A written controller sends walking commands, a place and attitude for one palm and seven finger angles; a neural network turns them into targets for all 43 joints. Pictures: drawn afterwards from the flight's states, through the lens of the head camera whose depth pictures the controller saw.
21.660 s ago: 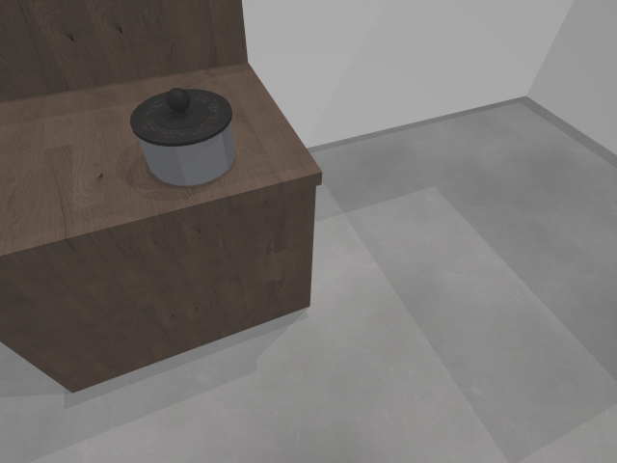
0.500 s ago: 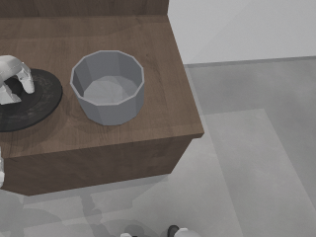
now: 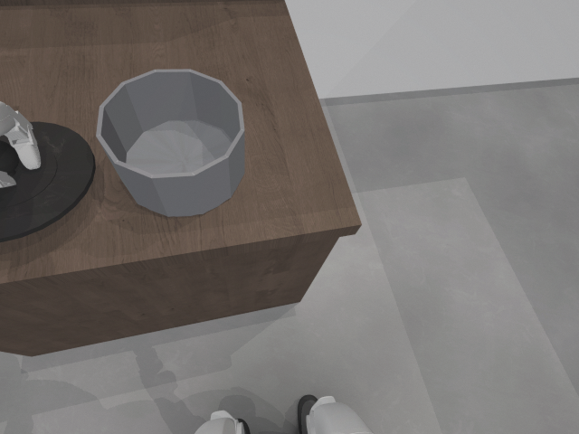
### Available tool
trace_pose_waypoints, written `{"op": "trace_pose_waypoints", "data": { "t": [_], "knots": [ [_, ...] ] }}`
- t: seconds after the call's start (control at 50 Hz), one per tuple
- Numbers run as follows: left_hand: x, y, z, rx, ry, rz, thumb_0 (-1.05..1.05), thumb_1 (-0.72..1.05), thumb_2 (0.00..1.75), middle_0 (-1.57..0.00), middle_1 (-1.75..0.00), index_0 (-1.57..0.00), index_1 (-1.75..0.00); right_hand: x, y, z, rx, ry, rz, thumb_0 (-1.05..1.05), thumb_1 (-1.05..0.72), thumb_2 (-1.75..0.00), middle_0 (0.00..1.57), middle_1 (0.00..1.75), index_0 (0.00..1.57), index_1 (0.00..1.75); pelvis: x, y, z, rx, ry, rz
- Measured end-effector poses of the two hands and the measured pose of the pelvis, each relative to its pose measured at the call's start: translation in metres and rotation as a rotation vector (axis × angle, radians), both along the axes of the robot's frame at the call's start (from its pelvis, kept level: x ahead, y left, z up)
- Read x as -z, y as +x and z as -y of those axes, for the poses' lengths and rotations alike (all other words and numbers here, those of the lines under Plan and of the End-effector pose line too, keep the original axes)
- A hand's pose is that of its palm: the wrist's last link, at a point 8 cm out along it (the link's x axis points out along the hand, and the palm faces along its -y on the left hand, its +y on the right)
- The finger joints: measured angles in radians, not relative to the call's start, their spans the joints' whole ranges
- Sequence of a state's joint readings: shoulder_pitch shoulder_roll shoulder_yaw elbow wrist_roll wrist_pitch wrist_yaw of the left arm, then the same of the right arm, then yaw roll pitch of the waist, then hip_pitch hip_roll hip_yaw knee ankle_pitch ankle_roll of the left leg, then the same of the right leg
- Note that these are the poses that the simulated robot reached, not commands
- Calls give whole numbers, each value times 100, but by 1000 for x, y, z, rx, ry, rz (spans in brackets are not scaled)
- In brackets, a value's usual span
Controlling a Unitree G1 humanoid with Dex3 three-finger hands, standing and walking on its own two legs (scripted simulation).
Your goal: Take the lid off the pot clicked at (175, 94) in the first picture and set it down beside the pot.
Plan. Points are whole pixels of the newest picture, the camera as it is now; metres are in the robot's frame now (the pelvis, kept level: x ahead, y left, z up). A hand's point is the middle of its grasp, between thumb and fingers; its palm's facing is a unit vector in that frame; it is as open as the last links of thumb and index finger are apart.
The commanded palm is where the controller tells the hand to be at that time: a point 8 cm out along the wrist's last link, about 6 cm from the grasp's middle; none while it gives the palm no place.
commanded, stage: lower the lid onto the table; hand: left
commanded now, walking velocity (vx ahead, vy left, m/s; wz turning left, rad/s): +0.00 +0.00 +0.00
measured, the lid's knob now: out of the picture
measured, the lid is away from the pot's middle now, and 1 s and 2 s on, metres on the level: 0.23 0.23 0.23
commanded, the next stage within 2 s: open the fingers wide in 0.22 s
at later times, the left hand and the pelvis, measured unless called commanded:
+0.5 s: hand (7, 181) +0.48 +0.34 +0.00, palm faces -0.49 -0.13 -0.86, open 6.0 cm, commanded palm +0.51 +0.33 +0.07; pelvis +0.01 +0.01 -0.01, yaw +0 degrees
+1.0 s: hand (7, 187) +0.46 +0.33 +0.01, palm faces -0.49 -0.11 -0.87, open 7.6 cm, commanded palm +0.51 +0.32 +0.07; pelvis +0.00 +0.01 -0.01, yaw +1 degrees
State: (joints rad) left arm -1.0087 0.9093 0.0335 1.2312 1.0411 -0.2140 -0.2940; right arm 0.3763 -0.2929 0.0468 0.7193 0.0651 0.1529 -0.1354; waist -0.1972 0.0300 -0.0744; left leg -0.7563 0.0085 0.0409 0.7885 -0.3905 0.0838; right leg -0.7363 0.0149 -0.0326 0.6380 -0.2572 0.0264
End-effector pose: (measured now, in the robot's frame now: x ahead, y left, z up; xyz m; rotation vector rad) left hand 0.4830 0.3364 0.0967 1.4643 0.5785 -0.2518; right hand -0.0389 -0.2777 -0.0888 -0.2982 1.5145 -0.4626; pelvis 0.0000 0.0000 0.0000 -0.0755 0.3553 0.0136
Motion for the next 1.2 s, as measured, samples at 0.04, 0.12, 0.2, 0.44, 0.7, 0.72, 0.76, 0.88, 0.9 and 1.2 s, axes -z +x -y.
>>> {"op": "trace_pose_waypoints", "data": {
  "t": [0.04, 0.12, 0.2, 0.44, 0.7, 0.72, 0.76, 0.88, 0.9, 1.2],
  "knots": [
    [3, 2, -1, -2, 4, -6, 4, 33, 69, -67, -97, -83, -107, 1, -1, -1, 1, 2, -8, 0, -90, -90, 21, 30, 20, 30, 1, 0, -1, 0, -2, -7],
    [10, 5, -2, -5, -4, -15, 4, 33, 69, -67, -97, -83, -107, 3, -1, -4, 4, 4, -19, 0, -90, -90, 21, 30, 20, 30, 4, 0, -2, 2, -4, -20],
    [17, 9, -3, 3, -5, -21, 4, 33, 69, -67, -97, -83, -107, 4, 0, -7, 4, 2, -27, 0, -90, -90, 21, 30, 20, 30, 6, 2, -4, 2, -9, -33],
    [37, 4, -4, 11, -19, 0, 3, 35, 68, -65, -99, -83, -108, 10, 9, -18, 4, 48, -58, 0, -90, -90, 21, 30, 20, 30, 7, 8, -10, 2, -17, -48],
    [34, -5, -5, -7, -5, -4, 2, 40, 64, -60, -100, -78, -109, 11, 35, -16, -33, 47, 20, 0, -90, -90, 21, 30, 20, 30, 5, 7, -11, -14, -18, -27],
    [34, -6, -5, -6, -10, -4, 2, 40, 64, -60, -100, -77, -109, 11, 35, -16, -34, 47, 21, 0, -90, -90, 21, 30, 20, 30, 5, 6, -11, -14, -18, -25],
    [32, -7, -3, -1, -18, 0, 1, 41, 64, -58, -100, -75, -109, 11, 35, -15, -36, 45, 25, 0, -90, -90, 21, 30, 20, 30, 4, 6, -11, -14, -16, -21],
    [32, -10, -1, 0, -18, 5, 1, 39, 61, -51, -99, -68, -107, 10, 31, -13, -37, 42, 30, 0, -90, -90, 21, 30, 20, 30, 5, 2, -9, -14, -13, -13],
    [32, -11, 0, 3, -10, 6, 1, 39, 61, -51, -99, -67, -107, 10, 29, -12, -36, 41, 29, 0, -90, -90, 21, 30, 20, 30, 5, 1, -8, -14, -13, -14],
    [19, -4, 5, -19, 1, 35, 0, 18, 48, -36, -98, -38, -100, 11, 3, -5, -3, 35, 5, 0, -90, -90, 21, 30, 20, 30, 9, -6, -1, -4, -6, -20]
  ]
}}
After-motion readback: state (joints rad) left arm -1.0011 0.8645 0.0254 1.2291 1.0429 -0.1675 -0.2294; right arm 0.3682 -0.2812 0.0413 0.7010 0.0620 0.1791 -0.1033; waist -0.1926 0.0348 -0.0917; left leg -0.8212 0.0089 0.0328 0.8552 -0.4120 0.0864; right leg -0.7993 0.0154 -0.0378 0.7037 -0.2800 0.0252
